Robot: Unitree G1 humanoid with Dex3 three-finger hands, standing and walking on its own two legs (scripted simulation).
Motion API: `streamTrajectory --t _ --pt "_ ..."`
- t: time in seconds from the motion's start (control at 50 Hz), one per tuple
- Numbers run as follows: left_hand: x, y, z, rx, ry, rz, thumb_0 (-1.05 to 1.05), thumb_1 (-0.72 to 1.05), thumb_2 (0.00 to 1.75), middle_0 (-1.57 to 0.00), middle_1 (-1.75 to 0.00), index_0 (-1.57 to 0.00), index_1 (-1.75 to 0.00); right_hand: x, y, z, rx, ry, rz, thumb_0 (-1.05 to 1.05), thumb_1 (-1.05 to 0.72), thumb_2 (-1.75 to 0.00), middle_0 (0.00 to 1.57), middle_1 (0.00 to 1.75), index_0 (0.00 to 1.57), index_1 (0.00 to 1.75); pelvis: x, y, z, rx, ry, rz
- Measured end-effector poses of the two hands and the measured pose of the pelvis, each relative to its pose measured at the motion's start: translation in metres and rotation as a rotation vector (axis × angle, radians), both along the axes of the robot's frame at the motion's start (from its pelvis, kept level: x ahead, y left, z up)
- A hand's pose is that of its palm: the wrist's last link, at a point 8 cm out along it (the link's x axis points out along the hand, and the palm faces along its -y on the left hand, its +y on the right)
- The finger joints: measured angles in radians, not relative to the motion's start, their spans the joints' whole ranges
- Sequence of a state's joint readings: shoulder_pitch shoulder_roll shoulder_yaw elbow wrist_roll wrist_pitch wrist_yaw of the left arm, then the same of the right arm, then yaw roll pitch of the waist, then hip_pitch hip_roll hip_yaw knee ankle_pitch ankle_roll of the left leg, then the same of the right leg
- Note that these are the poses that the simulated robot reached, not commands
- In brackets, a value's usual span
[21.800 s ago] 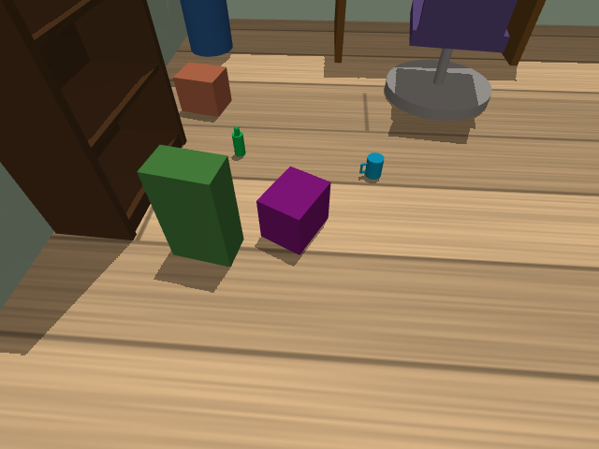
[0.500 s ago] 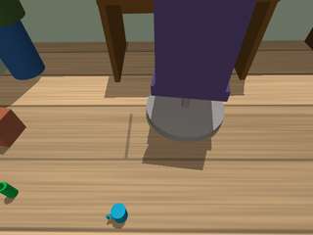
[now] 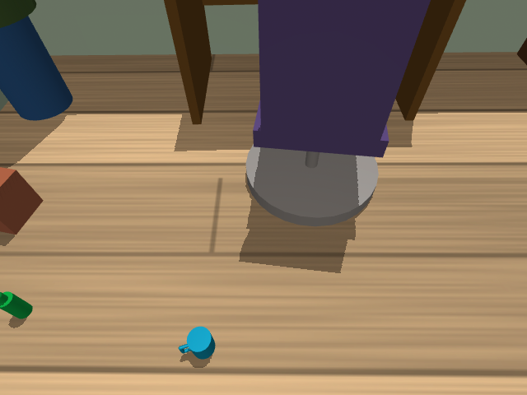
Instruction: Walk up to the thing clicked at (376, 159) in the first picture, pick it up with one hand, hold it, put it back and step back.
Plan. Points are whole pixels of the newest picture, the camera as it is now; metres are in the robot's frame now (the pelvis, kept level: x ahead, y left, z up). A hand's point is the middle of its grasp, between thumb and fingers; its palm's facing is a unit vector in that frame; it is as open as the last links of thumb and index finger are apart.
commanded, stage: walk up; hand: left
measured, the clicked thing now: (196, 344) +0.37 +0.26 -0.73
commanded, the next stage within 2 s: stand in 1.28 s
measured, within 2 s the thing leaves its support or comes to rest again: neither
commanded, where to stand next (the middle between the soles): -0.01 +0.01 m, yaw +0 degrees
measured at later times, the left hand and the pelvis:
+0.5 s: hand out of the picture +0.04 +0.26 -0.16, palm faces -0.03 -0.94 -0.35, open 7.4 cm; pelvis -0.03 +0.00 -0.01, yaw +0 degrees
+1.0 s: hand out of the picture +0.09 +0.26 -0.16, palm faces -0.05 -0.93 -0.36, open 7.4 cm; pelvis -0.02 +0.00 -0.01, yaw -1 degrees
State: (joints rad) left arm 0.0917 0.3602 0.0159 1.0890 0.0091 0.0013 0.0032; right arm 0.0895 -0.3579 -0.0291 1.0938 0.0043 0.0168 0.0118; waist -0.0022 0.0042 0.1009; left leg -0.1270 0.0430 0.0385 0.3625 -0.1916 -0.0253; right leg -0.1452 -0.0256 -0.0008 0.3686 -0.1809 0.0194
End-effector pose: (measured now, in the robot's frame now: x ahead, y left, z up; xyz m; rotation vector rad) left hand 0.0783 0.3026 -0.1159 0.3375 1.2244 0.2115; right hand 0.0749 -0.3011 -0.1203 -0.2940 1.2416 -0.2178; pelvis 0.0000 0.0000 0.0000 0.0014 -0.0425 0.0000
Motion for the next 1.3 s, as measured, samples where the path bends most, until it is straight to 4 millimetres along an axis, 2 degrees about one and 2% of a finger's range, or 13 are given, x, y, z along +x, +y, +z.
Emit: streamTrajectory --t 0.2,0.38,0.56,0.66,0.86,0.98,1.08,1.3 --pt "-0.013 0.001 -0.003 0.000 -0.002 -0.010 0.00 0.91 0.90 -0.21 -0.30 -0.20 -0.30 -0.021 -0.006 -0.002 -0.010 0.007 -0.009 0.01 -0.90 -0.90 0.21 0.30 0.20 0.30 -0.020 0.001 -0.004 0.001 -0.003 -0.003" --pt "-0.027 0.002 -0.008 -0.013 0.006 -0.003 0.00 0.91 0.90 -0.20 -0.30 -0.20 -0.30 -0.043 -0.003 -0.004 -0.007 0.035 -0.010 0.01 -0.90 -0.90 0.21 0.30 0.20 0.30 -0.028 0.002 -0.006 0.004 -0.002 -0.005" --pt "-0.042 -0.002 -0.009 -0.013 0.047 0.005 0.01 0.91 0.90 -0.20 -0.30 -0.20 -0.30 -0.043 -0.004 -0.008 0.002 0.041 -0.004 0.01 -0.90 -0.90 0.21 0.30 0.20 0.30 -0.027 0.000 -0.007 -0.001 0.009 -0.005" --pt "-0.036 0.000 -0.009 -0.012 0.045 0.004 0.01 0.91 0.90 -0.21 -0.30 -0.21 -0.30 -0.038 -0.003 -0.007 0.000 0.034 -0.001 0.01 -0.90 -0.90 0.21 0.30 0.20 0.30 -0.022 0.001 -0.007 0.001 0.015 -0.007" --pt "-0.007 0.000 -0.005 -0.008 -0.027 -0.024 0.01 0.91 0.90 -0.20 -0.30 -0.20 -0.30 -0.017 -0.002 -0.003 -0.005 -0.024 0.002 0.01 -0.90 -0.90 0.21 0.30 0.20 0.30 -0.018 0.001 -0.008 0.002 0.007 -0.014" --pt "0.003 -0.002 -0.003 -0.007 -0.052 -0.044 0.00 0.91 0.90 -0.20 -0.30 -0.20 -0.30 -0.008 -0.004 -0.001 -0.005 -0.055 0.004 0.01 -0.90 -0.90 0.21 0.30 0.20 0.30 -0.018 0.000 -0.008 0.002 0.006 -0.019" --pt "0.005 -0.004 -0.002 -0.009 -0.053 -0.050 0.00 0.91 0.90 -0.20 -0.30 -0.20 -0.30 -0.011 -0.005 -0.001 -0.004 -0.054 0.003 0.01 -0.90 -0.90 0.21 0.30 0.20 0.30 -0.019 0.000 -0.007 0.002 0.005 -0.021" --pt "-0.004 -0.003 -0.005 -0.015 -0.016 -0.051 0.01 0.91 0.90 -0.21 -0.30 -0.20 -0.30 -0.031 -0.004 -0.003 -0.004 0.001 -0.008 0.01 -0.90 -0.90 0.21 0.30 0.20 0.30 -0.020 0.001 -0.006 0.003 0.010 -0.025"
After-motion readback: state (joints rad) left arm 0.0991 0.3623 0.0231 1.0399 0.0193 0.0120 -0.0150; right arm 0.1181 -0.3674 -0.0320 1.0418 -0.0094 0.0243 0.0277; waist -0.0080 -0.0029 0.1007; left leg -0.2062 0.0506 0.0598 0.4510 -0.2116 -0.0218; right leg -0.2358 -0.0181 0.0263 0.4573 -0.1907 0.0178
